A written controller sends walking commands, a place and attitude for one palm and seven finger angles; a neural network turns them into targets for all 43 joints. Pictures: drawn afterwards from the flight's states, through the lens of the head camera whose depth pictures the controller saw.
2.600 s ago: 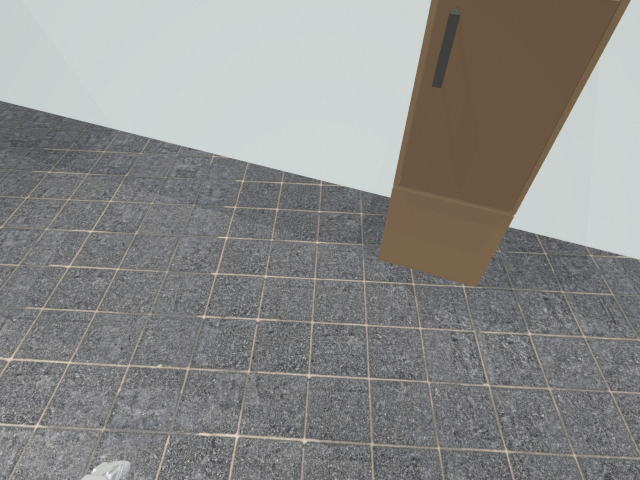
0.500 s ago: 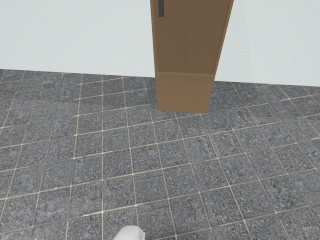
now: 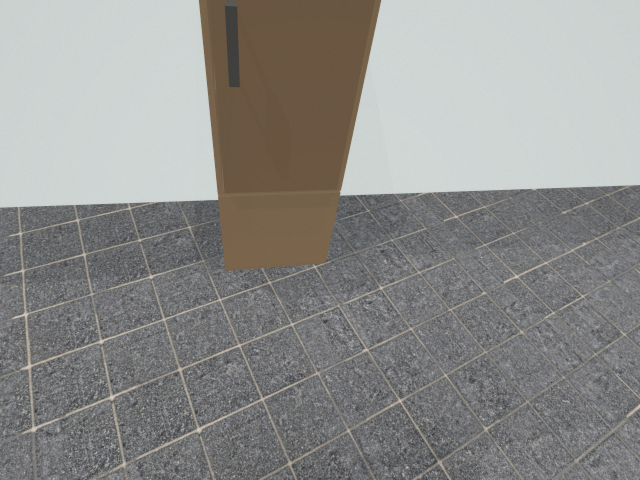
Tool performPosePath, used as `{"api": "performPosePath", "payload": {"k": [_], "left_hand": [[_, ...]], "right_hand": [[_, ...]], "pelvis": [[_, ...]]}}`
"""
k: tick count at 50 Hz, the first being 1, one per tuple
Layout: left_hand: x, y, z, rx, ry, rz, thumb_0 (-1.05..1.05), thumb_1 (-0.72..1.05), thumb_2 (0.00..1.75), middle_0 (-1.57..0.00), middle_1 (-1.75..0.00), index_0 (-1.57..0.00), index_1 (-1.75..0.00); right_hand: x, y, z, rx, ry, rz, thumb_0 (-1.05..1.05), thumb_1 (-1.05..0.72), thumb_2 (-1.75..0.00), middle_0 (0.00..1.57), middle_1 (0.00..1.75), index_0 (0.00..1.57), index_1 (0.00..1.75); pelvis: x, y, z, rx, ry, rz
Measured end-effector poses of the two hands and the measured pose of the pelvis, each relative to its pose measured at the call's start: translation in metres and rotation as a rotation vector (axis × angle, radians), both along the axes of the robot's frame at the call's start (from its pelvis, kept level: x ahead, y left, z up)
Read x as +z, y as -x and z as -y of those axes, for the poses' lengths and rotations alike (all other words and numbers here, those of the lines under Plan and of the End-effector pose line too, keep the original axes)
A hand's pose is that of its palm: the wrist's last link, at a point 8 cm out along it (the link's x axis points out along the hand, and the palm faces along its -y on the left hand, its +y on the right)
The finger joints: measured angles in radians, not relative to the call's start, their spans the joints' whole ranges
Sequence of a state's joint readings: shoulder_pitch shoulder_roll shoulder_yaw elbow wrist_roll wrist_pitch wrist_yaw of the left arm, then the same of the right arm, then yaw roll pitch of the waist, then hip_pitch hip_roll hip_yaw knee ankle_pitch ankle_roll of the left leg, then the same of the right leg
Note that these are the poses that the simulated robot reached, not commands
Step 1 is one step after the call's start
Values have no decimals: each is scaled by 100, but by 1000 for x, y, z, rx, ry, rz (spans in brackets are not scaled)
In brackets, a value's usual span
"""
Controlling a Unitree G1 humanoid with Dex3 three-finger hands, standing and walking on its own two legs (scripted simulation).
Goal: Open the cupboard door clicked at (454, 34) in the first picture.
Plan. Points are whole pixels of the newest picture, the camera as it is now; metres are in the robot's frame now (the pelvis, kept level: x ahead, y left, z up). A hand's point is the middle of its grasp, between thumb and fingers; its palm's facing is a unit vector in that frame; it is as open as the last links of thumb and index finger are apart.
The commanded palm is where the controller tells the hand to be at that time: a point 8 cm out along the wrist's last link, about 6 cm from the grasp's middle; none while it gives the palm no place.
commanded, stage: walk to a spot facing it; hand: left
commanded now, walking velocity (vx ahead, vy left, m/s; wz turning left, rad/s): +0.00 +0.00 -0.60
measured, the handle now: (232, 43) +0.92 +0.29 +0.11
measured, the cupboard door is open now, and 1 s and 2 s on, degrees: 0 0 0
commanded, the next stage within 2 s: none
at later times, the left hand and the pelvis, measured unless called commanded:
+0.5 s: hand (233, 399) +0.27 +0.15 -0.18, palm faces -0.34 -0.93 -0.12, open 7.3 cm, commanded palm none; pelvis +0.10 +0.03 -0.01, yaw -17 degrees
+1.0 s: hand (207, 346) +0.36 +0.22 -0.19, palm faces -0.46 -0.86 -0.21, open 7.4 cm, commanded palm none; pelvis +0.19 +0.06 -0.01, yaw -35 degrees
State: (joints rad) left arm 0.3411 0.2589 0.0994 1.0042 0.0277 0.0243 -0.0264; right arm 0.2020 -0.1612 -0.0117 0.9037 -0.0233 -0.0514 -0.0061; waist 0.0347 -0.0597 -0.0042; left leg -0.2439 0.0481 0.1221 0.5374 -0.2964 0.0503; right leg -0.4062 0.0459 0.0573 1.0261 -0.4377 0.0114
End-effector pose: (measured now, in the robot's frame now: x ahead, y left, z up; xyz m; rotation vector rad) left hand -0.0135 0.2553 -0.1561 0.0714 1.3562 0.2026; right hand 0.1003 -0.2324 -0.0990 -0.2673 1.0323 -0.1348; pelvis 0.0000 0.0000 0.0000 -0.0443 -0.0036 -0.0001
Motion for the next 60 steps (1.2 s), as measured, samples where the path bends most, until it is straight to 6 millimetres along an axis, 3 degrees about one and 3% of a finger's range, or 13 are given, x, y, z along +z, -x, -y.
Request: {"api": "performPosePath", "payload": {"k": [5,10,16,22,27,30,36,39,42,45,48,52,60], "left_hand": [[11,-84,-30,-101,-13,100,1,92,90,-20,-30,-20,-30],[12,-152,-33,-185,-8,144,1,92,90,-19,-30,-20,-30],[6,-210,-9,-289,30,136,1,92,90,-19,-30,-20,-30],[0,-264,34,-415,66,137,1,92,90,-20,-30,-20,-30],[-1,-312,69,-497,63,212,1,91,90,-20,-30,-20,-30],[1,-326,73,-496,39,264,1,91,90,-20,-30,-20,-30],[13,-324,51,-537,-32,165,1,91,90,-20,-30,-20,-30],[15,-328,37,-563,-49,122,1,91,90,-20,-30,-20,-30],[13,-340,22,-573,-50,106,1,91,90,-20,-30,-20,-30],[3,-357,6,-575,-40,101,1,91,90,-20,-30,-20,-30],[-3,-376,-5,-586,-33,95,1,91,90,-20,-30,-20,-30],[4,-398,-5,-643,-21,93,1,91,90,-20,-30,-20,-30],[17,-432,27,-784,-3,103,1,91,90,-20,-30,-20,-30]], "right_hand": [[0,49,-14,-142,21,-134,0,-92,-90,20,30,20,30],[-6,99,-29,-270,22,-282,0,-92,-90,20,30,20,30],[-16,138,-58,-400,-28,-418,0,-91,-90,20,29,20,30],[-29,152,-82,-513,-109,-493,0,-91,-90,20,29,20,30],[-46,144,-84,-584,-180,-509,0,-90,-90,20,30,20,30],[-56,121,-68,-592,-188,-477,1,-90,-90,20,30,20,30],[-46,23,-19,-582,-120,-197,1,-91,-90,20,29,20,30],[-34,-20,-4,-567,-85,-72,1,-91,-90,20,29,20,30],[-26,-50,0,-551,-50,-4,0,-91,-90,20,29,19,30],[-22,-68,-5,-550,-10,23,0,-91,-90,20,29,20,30],[-15,-70,-19,-560,9,13,0,-91,-90,20,29,20,30],[-4,-52,-40,-615,6,-32,0,-91,-90,20,29,20,30],[-11,9,-76,-797,-54,-121,0,-90,-90,20,30,20,30]], "pelvis": [[9,-20,-21,-64,21,7],[7,-40,-35,-121,22,6],[1,-63,-41,-188,10,0],[-8,-87,-36,-262,1,-5],[-19,-110,-20,-317,-6,-5],[-23,-119,-13,-354,-13,10],[-10,-137,-17,-433,-22,16],[-8,-146,-26,-470,-34,3],[-9,-157,-38,-506,-39,-6],[-15,-172,-52,-538,-29,-14],[-14,-182,-61,-583,-34,-6],[-3,-191,-67,-630,-8,-10],[4,-196,-70,-738,-6,-4]]}}
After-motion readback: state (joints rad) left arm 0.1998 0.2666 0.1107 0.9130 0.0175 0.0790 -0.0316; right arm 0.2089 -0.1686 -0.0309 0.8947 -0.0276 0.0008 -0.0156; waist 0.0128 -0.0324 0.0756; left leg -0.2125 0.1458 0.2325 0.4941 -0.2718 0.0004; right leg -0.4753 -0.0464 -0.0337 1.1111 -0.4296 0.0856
